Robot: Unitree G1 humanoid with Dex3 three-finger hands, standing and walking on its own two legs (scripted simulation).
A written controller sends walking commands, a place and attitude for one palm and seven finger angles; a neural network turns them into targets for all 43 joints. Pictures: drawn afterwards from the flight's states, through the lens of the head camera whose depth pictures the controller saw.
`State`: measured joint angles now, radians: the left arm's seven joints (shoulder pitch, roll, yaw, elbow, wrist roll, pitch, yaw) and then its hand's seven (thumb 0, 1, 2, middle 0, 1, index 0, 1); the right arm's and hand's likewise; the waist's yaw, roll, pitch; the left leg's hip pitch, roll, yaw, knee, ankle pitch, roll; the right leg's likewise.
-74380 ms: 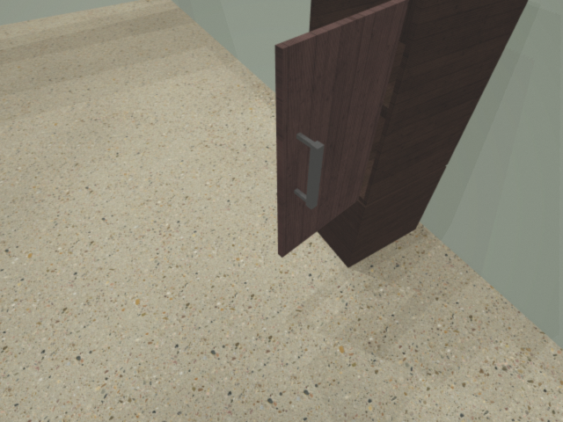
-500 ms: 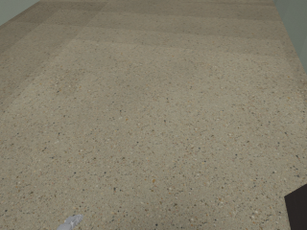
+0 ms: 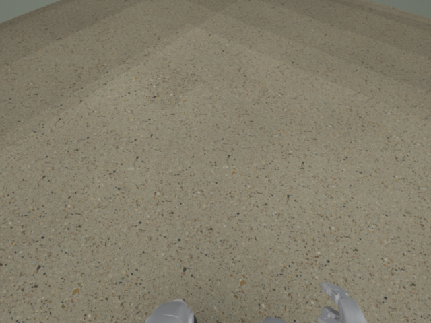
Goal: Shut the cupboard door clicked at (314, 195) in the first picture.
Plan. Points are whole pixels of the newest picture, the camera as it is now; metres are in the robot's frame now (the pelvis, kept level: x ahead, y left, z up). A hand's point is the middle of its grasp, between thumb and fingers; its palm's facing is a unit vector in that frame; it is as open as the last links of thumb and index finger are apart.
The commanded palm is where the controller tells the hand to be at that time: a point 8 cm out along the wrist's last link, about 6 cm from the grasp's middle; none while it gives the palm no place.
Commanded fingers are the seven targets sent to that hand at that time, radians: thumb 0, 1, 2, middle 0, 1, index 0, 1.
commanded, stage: walk to a spot facing it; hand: left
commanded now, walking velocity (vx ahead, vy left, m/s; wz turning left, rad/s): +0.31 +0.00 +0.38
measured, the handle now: out of the picture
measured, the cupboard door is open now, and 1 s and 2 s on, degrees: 2 2 2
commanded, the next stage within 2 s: turn to face it in 0.28 s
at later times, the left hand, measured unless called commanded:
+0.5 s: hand (157, 260) +0.24 +0.15 -0.12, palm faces +0.22 -0.95 -0.22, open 7.3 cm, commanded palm none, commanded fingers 0.00 0.90 0.90 -0.20 -0.30 -0.20 -0.30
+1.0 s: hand (152, 227) +0.32 +0.18 -0.15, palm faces +0.02 -0.97 -0.24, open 7.4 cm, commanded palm none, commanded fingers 0.00 0.90 0.90 -0.20 -0.30 -0.20 -0.30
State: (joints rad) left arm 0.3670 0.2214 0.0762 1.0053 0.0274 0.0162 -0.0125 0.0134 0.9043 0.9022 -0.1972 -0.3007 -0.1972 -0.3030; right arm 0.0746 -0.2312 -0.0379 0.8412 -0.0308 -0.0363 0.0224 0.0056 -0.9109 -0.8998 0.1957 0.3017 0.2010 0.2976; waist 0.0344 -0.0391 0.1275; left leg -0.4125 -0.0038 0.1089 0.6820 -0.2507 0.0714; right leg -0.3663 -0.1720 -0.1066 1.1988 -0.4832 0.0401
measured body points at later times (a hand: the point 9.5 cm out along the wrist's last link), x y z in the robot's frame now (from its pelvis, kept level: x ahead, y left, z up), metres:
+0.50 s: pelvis +0.19 -0.04 +0.03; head +0.23 -0.05 +0.47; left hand +0.23 +0.20 -0.11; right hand +0.25 -0.28 -0.13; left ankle +0.13 +0.08 -0.63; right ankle +0.21 -0.14 -0.71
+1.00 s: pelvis +0.26 -0.03 +0.01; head +0.29 -0.03 +0.46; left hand +0.32 +0.23 -0.13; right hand +0.34 -0.27 -0.14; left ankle +0.24 +0.09 -0.72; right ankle +0.26 -0.14 -0.71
